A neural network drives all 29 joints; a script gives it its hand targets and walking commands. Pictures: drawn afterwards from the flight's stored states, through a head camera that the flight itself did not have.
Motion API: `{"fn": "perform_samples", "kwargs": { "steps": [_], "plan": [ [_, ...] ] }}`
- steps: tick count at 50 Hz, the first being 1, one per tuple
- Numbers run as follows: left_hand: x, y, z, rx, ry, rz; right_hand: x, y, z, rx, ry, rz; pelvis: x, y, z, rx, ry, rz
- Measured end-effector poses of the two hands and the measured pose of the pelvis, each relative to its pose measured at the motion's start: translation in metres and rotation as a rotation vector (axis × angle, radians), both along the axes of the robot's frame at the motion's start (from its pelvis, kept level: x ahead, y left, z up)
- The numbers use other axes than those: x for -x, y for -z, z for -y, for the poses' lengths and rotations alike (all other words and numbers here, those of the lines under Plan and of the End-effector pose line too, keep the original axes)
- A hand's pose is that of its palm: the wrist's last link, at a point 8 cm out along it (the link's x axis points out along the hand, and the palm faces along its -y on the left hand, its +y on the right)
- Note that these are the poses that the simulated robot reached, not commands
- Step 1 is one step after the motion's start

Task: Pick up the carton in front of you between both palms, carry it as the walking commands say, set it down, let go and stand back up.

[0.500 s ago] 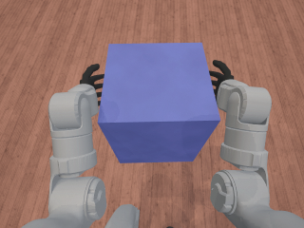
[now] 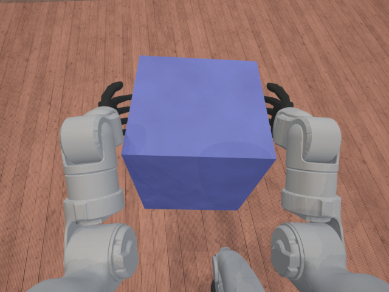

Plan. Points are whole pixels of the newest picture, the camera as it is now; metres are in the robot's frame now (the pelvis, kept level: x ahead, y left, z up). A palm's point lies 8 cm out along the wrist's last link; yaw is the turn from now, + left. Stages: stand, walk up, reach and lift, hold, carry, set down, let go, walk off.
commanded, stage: carry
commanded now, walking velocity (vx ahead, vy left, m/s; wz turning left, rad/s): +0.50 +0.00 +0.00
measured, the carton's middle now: (194, 142) +0.39 -0.03 +0.07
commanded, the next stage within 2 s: none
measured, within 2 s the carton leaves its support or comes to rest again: neither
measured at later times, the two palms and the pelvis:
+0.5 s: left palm (95, 4) +0.68 +0.16 +0.20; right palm out of the picture +0.71 -0.14 +0.20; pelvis +0.32 -0.02 +0.03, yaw +1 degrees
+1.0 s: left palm out of the picture +1.01 +0.13 +0.23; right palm out of the picture +1.02 -0.17 +0.23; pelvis +0.63 -0.02 +0.06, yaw +1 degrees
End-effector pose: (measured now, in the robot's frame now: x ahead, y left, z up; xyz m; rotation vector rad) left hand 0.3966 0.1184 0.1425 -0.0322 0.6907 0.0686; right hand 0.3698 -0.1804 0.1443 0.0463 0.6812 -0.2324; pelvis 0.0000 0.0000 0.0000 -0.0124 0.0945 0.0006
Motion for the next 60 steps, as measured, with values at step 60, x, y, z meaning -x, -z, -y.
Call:
{"fn": "perform_samples", "kwargs": {
  "steps": [60],
  "plan": [
    [-0.706,-0.104,-0.043,-0.061,-0.172,0.000,-0.772,-0.105,-0.044,-0.034,-0.187,0.001,-0.741,-0.088,0.025,-0.018,-0.023,0.003]
  ]
}}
